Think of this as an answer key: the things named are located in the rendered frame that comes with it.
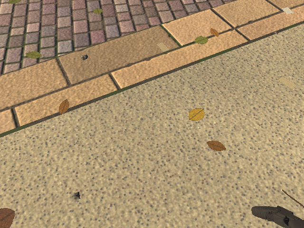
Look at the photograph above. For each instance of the robot right hand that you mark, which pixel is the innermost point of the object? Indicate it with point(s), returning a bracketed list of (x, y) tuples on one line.
[(278, 215)]

